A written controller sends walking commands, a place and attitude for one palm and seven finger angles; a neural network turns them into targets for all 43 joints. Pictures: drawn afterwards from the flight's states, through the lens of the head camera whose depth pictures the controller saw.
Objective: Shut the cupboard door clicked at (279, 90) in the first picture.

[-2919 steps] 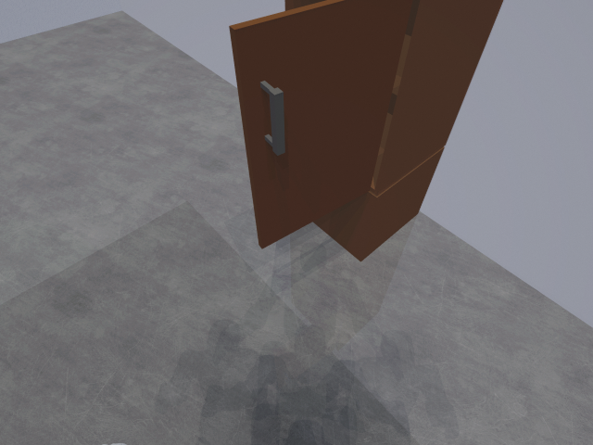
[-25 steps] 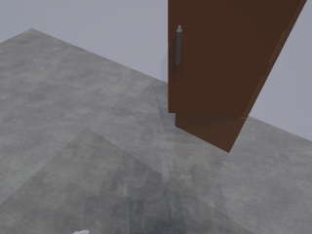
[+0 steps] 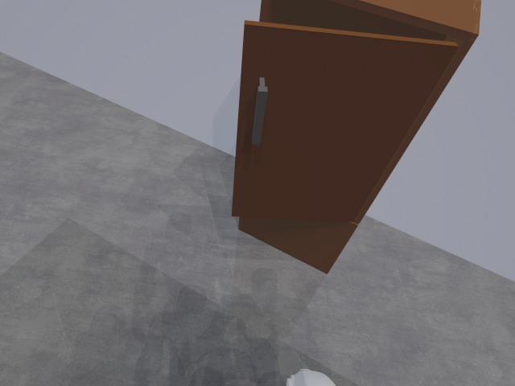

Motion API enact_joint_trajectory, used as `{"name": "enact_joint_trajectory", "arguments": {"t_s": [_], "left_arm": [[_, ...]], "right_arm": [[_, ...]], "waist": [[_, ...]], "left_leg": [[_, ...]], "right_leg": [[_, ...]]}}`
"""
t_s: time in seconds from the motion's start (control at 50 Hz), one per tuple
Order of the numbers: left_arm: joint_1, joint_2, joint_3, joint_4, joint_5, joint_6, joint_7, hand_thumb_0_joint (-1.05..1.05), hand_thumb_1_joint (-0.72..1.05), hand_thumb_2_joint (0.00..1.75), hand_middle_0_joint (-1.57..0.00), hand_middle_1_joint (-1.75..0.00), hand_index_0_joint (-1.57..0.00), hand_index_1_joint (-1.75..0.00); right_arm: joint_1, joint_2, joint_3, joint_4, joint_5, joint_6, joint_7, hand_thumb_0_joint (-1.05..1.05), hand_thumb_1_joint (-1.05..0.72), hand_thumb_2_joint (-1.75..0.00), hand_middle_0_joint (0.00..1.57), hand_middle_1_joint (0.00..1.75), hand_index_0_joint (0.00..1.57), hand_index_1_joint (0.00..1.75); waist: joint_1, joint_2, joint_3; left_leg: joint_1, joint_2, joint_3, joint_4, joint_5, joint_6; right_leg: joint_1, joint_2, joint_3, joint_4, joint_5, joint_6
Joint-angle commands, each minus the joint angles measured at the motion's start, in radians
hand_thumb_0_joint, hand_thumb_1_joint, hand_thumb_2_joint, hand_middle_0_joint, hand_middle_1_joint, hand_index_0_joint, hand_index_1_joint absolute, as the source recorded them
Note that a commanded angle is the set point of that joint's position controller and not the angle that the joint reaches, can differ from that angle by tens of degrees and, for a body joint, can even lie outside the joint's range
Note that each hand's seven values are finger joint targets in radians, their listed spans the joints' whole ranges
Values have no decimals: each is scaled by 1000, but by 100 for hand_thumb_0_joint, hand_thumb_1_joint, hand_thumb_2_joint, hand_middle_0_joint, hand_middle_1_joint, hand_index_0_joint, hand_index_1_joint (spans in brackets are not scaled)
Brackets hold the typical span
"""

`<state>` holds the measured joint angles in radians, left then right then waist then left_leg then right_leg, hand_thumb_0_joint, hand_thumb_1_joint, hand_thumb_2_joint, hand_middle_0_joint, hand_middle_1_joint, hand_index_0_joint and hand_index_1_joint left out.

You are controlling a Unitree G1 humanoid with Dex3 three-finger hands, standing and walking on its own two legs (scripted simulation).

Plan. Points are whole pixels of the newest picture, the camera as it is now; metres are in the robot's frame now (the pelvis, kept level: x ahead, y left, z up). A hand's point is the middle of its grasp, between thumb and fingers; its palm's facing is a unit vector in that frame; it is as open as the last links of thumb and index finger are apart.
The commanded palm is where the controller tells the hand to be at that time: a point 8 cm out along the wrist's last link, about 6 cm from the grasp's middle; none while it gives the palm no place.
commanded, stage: take the last steps up to it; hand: left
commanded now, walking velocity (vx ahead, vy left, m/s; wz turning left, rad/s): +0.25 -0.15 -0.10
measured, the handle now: (258, 112) +0.63 +0.03 +0.07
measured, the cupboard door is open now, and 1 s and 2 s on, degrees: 28 28 28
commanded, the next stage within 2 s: come to a stop and stand still in 0.22 s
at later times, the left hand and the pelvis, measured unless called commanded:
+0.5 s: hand (217, 327) +0.26 +0.07 -0.18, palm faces -0.03 -0.98 -0.21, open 7.2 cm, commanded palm none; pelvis +0.18 -0.10 -0.01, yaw -2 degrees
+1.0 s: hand (202, 344) +0.23 +0.10 -0.18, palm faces -0.02 -0.97 -0.25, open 7.4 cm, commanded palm none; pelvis +0.16 -0.11 -0.01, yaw -3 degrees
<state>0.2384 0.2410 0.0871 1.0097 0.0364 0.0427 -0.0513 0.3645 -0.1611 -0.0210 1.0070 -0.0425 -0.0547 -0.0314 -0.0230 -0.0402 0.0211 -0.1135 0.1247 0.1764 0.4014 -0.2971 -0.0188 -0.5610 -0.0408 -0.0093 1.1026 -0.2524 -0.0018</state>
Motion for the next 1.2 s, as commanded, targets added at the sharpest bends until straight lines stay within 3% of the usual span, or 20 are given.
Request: {"name": "enact_joint_trajectory", "arguments": {"t_s": [0.0,0.12,0.16,0.18,0.2,0.22,0.24,0.3,0.36,0.52,0.58,0.62,0.64,0.7,0.8,0.94,1.0,1.04,1.06,1.18], "left_arm": [[-107,-12,-21,-94,-5,-21,-8,0,90,90,-20,-30,-20,-30],[-154,11,-22,-94,-12,-34,-3,0,90,90,-20,-30,-20,-30],[-17,39,-15,-48,-12,-51,4,0,90,90,-20,-30,-20,-30],[136,79,-2,0,-10,-61,11,0,90,90,-20,-30,-20,-30],[262,180,21,40,-1,-75,27,0,90,90,-20,-30,-20,-30],[296,238,29,60,-12,-80,39,0,90,90,-20,-30,-20,-30],[242,228,24,44,-25,-77,48,0,90,90,-20,-30,-20,-30],[4,93,-16,-7,-24,-72,68,0,90,90,-20,-30,-20,-30],[-48,39,-42,-17,-14,-96,79,0,90,90,-20,-30,-20,-30],[-7,90,-7,-15,-15,-55,100,0,90,90,-20,-30,-20,-30],[-22,95,-5,-30,-21,-37,103,0,90,90,-20,-30,-20,-30],[-4,48,-17,-61,-27,-24,108,0,90,90,-20,-30,-20,-30],[-8,32,-23,-76,-27,-16,111,0,90,90,-20,-30,-20,-30],[-20,50,-8,-72,-21,5,107,0,90,90,-20,-30,-20,-30],[20,45,-6,-76,-21,10,90,0,90,90,-20,-30,-20,-30],[23,10,-37,-62,-20,6,74,0,90,90,-20,-30,-20,-30],[160,22,-40,8,-14,-13,75,0,90,90,-20,-30,-20,-30],[118,117,-32,-1,-5,-28,80,0,90,90,-20,-30,-20,-30],[30,160,-31,-37,-6,-24,82,0,90,90,-20,-30,-20,-30],[36,98,-31,-19,-11,-62,79,0,90,90,-20,-30,-20,-30]], "right_arm": [[108,-180,-42,-1,5,-8,-11,0,-90,-90,20,30,20,30],[91,-205,-61,30,3,7,-3,0,-90,-90,20,30,20,30],[64,-226,-67,33,11,11,-3,0,-90,-90,20,30,20,30],[36,-224,-68,30,19,9,1,0,-90,-90,20,30,20,30],[52,-163,-60,25,32,12,13,0,-90,-90,20,30,20,30],[84,-90,-42,2,43,18,11,0,-90,-90,20,30,20,30],[39,-101,-38,-14,46,30,9,0,-90,-90,20,30,20,30],[3,-94,-45,8,30,41,15,0,-90,-90,20,30,20,30],[48,-34,-13,32,24,61,8,0,-90,-90,20,30,20,30],[-97,-88,-35,-29,33,98,5,0,-90,-90,20,30,20,30],[-106,-127,-47,-47,30,103,8,0,-90,-90,20,30,20,30],[-86,-196,-55,-65,21,94,2,0,-90,-90,20,30,20,30],[-76,-229,-60,-71,19,93,2,0,-90,-90,20,30,20,30],[-163,-208,-47,-108,14,85,-21,0,-90,-90,20,30,20,30],[-195,-187,-45,-122,22,74,-23,0,-90,-90,20,30,20,30],[-138,-194,-53,-62,16,74,-1,0,-90,-90,20,30,20,30],[-157,-159,-54,-41,27,80,12,0,-90,-90,20,30,20,30],[-172,-79,-33,-63,35,90,22,0,-90,-90,20,30,20,30],[-175,-113,-41,-69,26,99,31,0,-90,-90,20,30,20,30],[-73,-111,-39,-13,23,72,39,0,-90,-90,20,30,20,30]], "waist": [[-23,207,91],[-17,231,104],[46,196,10],[121,146,-70],[170,-95,-170],[146,-298,-251],[131,-206,-191],[32,-100,-85],[-29,-3,-82],[18,-62,-52],[6,-60,-28],[4,183,-75],[-8,279,-83],[12,175,-78],[21,111,-145],[-5,251,-127],[55,132,-60],[35,-164,51],[26,-161,115],[24,-155,118]], "left_leg": [[68,200,-67,-168,391,98],[25,224,-28,-110,494,92],[34,202,4,56,641,67],[-29,159,31,225,593,35],[-238,47,66,506,272,8],[-389,-91,-18,786,-358,-6],[-413,-56,-131,888,-345,21],[-394,19,-176,866,-152,15],[-265,-5,-163,648,-126,-15],[-251,-87,-150,292,-34,-26],[-147,-32,-198,167,278,4],[-2,177,-363,96,929,124],[-31,267,-423,1,1053,215],[-65,248,-399,3,947,272],[27,165,-301,17,737,225],[-39,128,-359,-119,110,179],[-243,13,-270,-105,-169,74],[-291,-121,-150,110,-142,-13],[-257,-114,-150,241,-137,-16],[-337,-105,-140,339,-46,-10]], "right_leg": [[-136,-33,-31,-116,89,15],[75,-10,-96,-418,89,-24],[279,34,-131,-525,109,-43],[479,39,-111,-588,153,-55],[719,-128,82,-645,207,-111],[789,-330,355,-725,364,-192],[664,-341,357,-797,302,-211],[452,-247,160,-797,232,-186],[319,-236,47,-766,705,-169],[430,-291,109,-649,867,-209],[345,-254,85,-588,672,-153],[223,-68,-50,-459,181,-29],[218,24,-74,-239,-301,4],[115,50,85,109,-373,6],[82,49,67,99,-244,47],[289,36,-12,-419,-246,21],[536,29,-15,-755,-56,-11],[319,-244,338,-1000,-461,-118],[156,-324,392,-1070,-560,-159],[374,-214,196,-898,6,-132]]}}
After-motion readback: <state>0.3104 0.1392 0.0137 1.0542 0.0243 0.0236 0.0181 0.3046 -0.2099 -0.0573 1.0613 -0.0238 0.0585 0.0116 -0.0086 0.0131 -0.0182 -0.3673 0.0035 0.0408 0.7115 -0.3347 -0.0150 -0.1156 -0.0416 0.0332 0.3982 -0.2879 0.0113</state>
